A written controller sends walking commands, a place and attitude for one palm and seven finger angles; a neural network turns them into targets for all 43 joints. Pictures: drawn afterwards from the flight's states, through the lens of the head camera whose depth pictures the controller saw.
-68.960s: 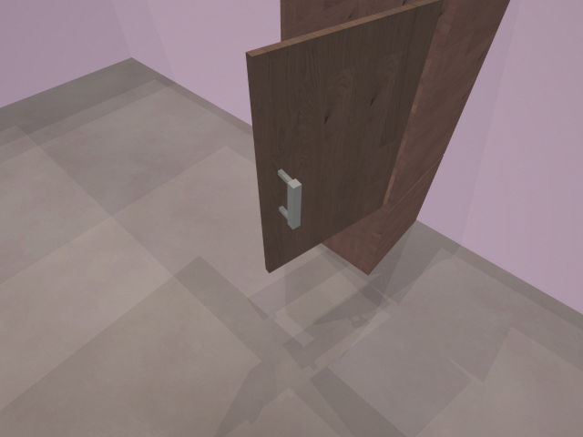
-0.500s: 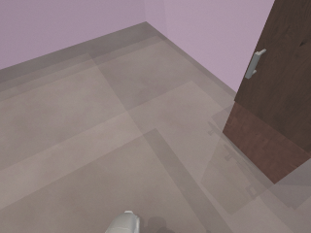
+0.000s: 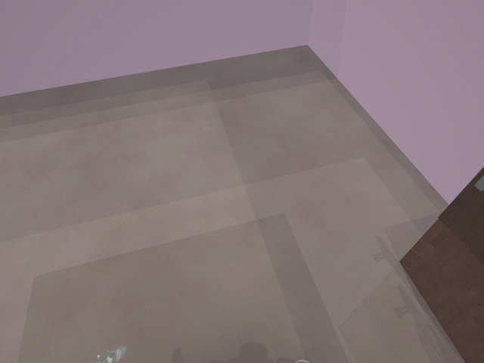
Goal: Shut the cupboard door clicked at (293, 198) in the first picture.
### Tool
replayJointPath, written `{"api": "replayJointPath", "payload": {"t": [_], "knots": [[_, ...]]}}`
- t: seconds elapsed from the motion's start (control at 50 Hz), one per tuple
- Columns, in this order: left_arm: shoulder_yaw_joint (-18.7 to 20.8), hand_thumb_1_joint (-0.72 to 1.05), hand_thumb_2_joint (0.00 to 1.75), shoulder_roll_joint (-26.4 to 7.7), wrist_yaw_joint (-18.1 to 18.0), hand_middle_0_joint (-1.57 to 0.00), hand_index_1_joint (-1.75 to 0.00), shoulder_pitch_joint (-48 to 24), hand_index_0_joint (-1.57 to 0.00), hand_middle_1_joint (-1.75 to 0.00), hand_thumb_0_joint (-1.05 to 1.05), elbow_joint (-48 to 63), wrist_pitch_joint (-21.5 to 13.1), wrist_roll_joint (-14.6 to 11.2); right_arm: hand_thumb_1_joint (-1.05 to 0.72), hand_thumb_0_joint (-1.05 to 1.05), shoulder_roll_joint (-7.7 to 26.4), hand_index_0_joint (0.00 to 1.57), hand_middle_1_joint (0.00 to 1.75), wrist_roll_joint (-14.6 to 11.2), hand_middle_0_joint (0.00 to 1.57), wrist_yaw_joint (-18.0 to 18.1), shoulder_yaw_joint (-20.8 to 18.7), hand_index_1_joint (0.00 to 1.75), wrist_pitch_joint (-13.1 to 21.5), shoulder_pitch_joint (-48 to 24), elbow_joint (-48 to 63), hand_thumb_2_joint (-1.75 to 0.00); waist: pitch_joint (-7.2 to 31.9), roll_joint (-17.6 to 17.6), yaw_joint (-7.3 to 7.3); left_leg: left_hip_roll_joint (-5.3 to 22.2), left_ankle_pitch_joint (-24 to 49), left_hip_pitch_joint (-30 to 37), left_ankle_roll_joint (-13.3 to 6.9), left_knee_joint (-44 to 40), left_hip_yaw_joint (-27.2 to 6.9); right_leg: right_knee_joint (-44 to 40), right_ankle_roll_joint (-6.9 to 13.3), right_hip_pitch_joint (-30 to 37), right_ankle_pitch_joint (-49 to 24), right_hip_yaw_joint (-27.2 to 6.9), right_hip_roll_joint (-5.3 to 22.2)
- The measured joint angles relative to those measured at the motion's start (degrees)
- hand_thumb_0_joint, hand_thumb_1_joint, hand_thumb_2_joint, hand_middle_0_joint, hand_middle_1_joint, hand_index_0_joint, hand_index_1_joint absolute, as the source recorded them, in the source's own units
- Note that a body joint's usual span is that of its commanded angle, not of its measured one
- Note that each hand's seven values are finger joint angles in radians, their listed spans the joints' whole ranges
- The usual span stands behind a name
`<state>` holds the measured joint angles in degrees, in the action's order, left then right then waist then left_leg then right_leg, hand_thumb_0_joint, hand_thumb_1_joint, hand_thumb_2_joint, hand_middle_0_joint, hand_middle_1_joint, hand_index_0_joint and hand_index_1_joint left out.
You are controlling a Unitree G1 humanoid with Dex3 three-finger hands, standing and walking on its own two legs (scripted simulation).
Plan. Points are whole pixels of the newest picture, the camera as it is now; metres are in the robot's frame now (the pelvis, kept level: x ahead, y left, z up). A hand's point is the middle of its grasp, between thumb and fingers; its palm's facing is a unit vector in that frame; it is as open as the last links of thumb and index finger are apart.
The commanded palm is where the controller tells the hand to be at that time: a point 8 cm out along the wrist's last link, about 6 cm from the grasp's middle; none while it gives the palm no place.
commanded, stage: turn to face it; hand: left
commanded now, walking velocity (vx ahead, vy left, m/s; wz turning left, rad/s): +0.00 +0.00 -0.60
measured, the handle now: out of the picture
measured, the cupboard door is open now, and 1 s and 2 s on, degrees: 6 6 6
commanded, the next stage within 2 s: take the last steps up to it in 1.92 s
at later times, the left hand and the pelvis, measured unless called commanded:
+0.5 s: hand out of the picture +0.13 +0.19 -0.17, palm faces -0.12 -0.97 -0.19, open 7.4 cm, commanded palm none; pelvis +0.08 +0.01 +0.01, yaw -14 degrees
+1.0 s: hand (210, 281) +0.30 +0.10 -0.14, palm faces -0.51 -0.81 -0.28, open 7.4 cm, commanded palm none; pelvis +0.09 -0.02 +0.01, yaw -32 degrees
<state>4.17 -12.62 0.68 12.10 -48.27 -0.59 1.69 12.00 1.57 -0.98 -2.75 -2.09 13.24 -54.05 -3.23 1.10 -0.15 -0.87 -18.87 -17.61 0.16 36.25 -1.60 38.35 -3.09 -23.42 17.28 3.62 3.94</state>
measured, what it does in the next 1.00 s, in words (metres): steps on the spot, turning right: left foot, then right foot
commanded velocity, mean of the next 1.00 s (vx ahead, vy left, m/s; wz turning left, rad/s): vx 0.00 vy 0.00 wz -0.60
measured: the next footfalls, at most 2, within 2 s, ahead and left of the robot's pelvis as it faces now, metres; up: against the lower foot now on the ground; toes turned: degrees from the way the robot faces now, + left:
left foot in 0.42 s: +0.14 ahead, +0.11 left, +0.00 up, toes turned -10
right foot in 0.80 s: +0.07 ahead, -0.15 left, +0.00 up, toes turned -30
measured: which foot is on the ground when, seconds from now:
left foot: down 0.00-0.00, up 0.02-0.40, down 0.42-0.80, up 0.82-1.00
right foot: down 0.00-0.44, up 0.46-0.78, down 0.80-1.00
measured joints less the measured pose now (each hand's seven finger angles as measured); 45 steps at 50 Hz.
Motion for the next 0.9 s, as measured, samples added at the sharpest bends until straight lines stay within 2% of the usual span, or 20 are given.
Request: {"api": "replayJointPath", "payload": {"t": [0.04,0.08,0.12,0.18,0.24,0.36,0.42,0.44,0.5,0.56,0.62,0.7,0.74,0.8,0.84,0.86,0.9], "knots": [[-0.59,0.91,0.9,0.86,-0.59,-0.2,-0.3,0.17,-0.2,-0.3,0.0,-0.63,-1.06,0.19,-0.9,0.0,0.44,0.2,0.3,-0.36,0.2,0.37,-0.45,0.3,-0.26,0.37,-0.83,-0.9,0.13,0.94,-0.17,0.0,-7.8,-1.96,-0.42,7.62,-0.71,1.09,3.5,0.41,-1.07,0.55,-0.91],[-1.42,0.91,0.9,2.25,-1.11,-0.2,-0.3,0.92,-0.2,-0.3,0.0,-2.18,-1.08,0.0,-0.9,0.01,0.85,0.2,0.29,-0.27,0.2,0.73,-0.75,0.3,-0.43,0.1,-1.78,-0.9,0.09,1.58,-0.19,0.0,-9.72,-3.88,-0.4,15.28,-0.19,0.0,5.11,2.3,-0.38,0.75,-1.54],[-2.0,0.91,0.9,3.64,-1.42,-0.2,-0.3,1.94,-0.2,-0.3,0.0,-4.25,-0.78,-0.13,-0.91,0.01,0.91,0.2,0.29,-0.31,0.2,0.96,-0.62,0.3,0.0,-0.5,-2.44,-0.9,0.04,1.51,-0.22,0.78,-7.74,-4.56,0.01,17.69,1.37,-3.76,5.32,4.75,-1.49,0.03,-2.25],[-1.75,0.93,0.9,4.65,-2.04,-0.2,-0.3,3.18,-0.2,-0.3,0.0,-7.1,-0.3,-0.32,-0.91,0.01,0.13,0.19,0.29,-0.67,0.19,1.31,-0.09,0.29,0.67,-1.49,-2.55,-0.9,-0.19,0.49,-0.32,1.87,-6.14,-3.79,0.99,14.07,3.09,-9.14,5.93,7.49,-3.64,-1.63,-3.33],[-1.32,0.94,0.9,4.52,-1.9,-0.2,-0.3,3.97,-0.2,-0.3,0.0,-8.72,0.3,-0.49,-0.91,0.0,-0.91,0.19,0.29,-0.99,0.19,1.84,0.25,0.29,0.64,-2.56,-2.41,-0.9,-0.68,-0.45,-0.91,2.09,-5.4,-3.35,1.86,11.31,3.36,-12.35,6.19,8.93,-4.96,-3.31,-4.47],[0.12,0.92,0.9,4.22,-1.93,-0.2,-0.3,4.4,-0.2,-0.3,0.01,-9.46,2.07,-0.48,-0.91,0.0,-2.2,0.19,0.29,-1.5,0.19,2.61,0.38,0.29,0.05,-5.16,-1.64,-0.9,-1.75,-1.37,-2.42,1.56,-4.52,-2.8,2.12,6.39,2.52,-13.05,5.71,9.21,-5.12,-6.47,-6.85],[0.77,0.92,0.9,3.6,-1.82,-0.2,-0.3,4.57,-0.2,-0.3,0.01,-9.34,3.09,-0.85,-0.91,0.0,-2.39,0.19,0.29,-1.54,0.2,2.77,0.65,0.3,0.9,-5.59,-0.54,-0.9,-1.38,-1.48,-2.45,2.09,1.92,0.99,1.53,-4.77,2.04,-9.81,4.81,7.62,-3.45,-8.06,-8.47],[0.94,0.91,0.9,3.27,-1.67,-0.2,-0.3,4.36,-0.2,-0.3,0.01,-9.24,3.49,-1.07,-0.91,0.0,-2.39,0.2,0.29,-1.3,0.2,2.89,0.7,0.3,1.4,-5.52,-0.19,-0.9,-1.28,-1.5,-2.24,2.49,5.21,1.24,0.31,-5.97,2.42,-7.48,4.5,6.56,-1.79,-8.16,-8.77],[1.52,0.91,0.9,1.55,-0.92,-0.2,-0.3,2.58,-0.2,-0.3,0.01,-8.71,4.51,-0.76,-0.9,0.0,-3.07,0.2,0.29,-0.52,0.2,3.11,1.17,0.3,1.64,-5.38,0.58,-0.9,-2.15,-3.19,-2.56,2.77,2.44,2.16,-1.17,-4.46,5.4,7.34,2.84,1.53,8.74,-6.83,-7.52],[2.12,0.91,0.9,0.13,-0.04,-0.2,-0.3,0.44,-0.2,-0.3,0.01,-7.43,4.94,-0.66,-0.9,0.0,-2.95,0.2,0.29,-0.18,0.2,3.3,1.49,0.3,1.45,-4.59,1.14,-0.9,-2.59,-2.87,-2.3,3.91,2.3,4.07,-1.13,-6.74,7.15,18.68,1.31,-2.37,9.75,-4.43,-5.91],[2.31,0.91,0.9,-1.0,0.4,-0.2,-0.3,-1.4,-0.2,-0.3,0.01,-5.73,5.0,-0.7,-0.9,0.0,-2.35,0.2,0.3,-0.04,0.2,3.21,1.32,0.3,1.39,-3.95,1.1,-0.9,-2.82,-1.94,-1.99,5.39,2.66,5.49,-0.83,-8.23,9.01,19.02,0.48,-2.88,8.6,-2.65,-4.14],[2.13,0.91,0.9,-2.07,0.64,-0.2,-0.3,-3.59,-0.19,-0.3,0.01,-3.93,4.98,-0.62,-0.9,0.0,-1.09,0.2,0.3,0.01,0.2,2.73,0.6,0.3,1.3,-3.09,0.98,-0.9,-3.08,-0.54,-1.03,7.53,1.33,6.42,0.1,-7.35,11.96,11.13,0.74,-0.32,6.79,-1.09,-2.84],[1.96,0.91,0.9,-2.36,0.75,-0.19,-0.3,-4.49,-0.19,-0.3,0.01,-3.12,4.8,-0.56,-0.9,0.0,-0.2,0.2,0.3,0.02,0.2,2.46,0.16,0.3,1.08,-2.63,0.91,-0.9,-3.16,0.28,-0.42,8.7,-0.07,6.32,0.8,-5.53,13.42,6.2,1.29,1.79,5.42,-0.37,-2.8],[1.4,0.91,0.9,-3.18,0.88,-0.2,-0.3,-4.97,-0.19,-0.3,0.01,-1.49,3.54,-0.36,-0.9,0.0,1.21,0.2,0.3,-0.43,0.2,1.92,-0.48,0.3,0.53,-1.11,1.05,-0.9,-2.37,0.51,0.17,10.11,-3.62,3.85,2.09,1.47,14.81,-4.4,3.1,6.63,-1.63,-0.08,-2.75],[0.84,0.91,0.9,-2.39,0.22,-0.2,-0.3,-5.7,-0.2,-0.3,0.0,-1.34,2.45,-0.49,-0.9,0.0,2.92,0.2,0.3,-0.76,0.2,2.03,-0.95,0.3,-0.75,-1.77,0.75,-0.9,-3.05,2.15,0.49,9.46,-10.28,-1.1,2.76,13.09,9.78,-2.25,4.09,5.51,1.29,-0.58,-3.92],[0.53,0.91,0.9,-1.93,-0.12,-0.2,-0.3,-5.7,-0.2,-0.3,0.0,-1.14,2.31,-0.56,-0.9,0.0,3.54,0.2,0.3,-0.86,0.2,2.24,-1.1,0.3,-1.33,-2.23,0.64,-0.9,-3.38,2.52,0.59,8.34,-11.62,-3.52,2.98,18.71,7.44,-2.01,4.27,5.39,1.7,-1.12,-4.26],[0.07,0.91,0.9,-1.19,-0.72,-0.2,-0.3,-5.31,-0.2,-0.3,0.0,-0.85,2.55,-0.61,-0.9,0.0,4.24,0.2,0.29,-0.95,0.2,2.41,-1.16,0.3,-1.71,-3.03,0.75,-0.9,-3.72,2.41,0.67,6.73,-10.36,-7.27,3.54,25.86,5.07,-3.36,4.21,5.84,0.88,-2.57,-4.65]]}}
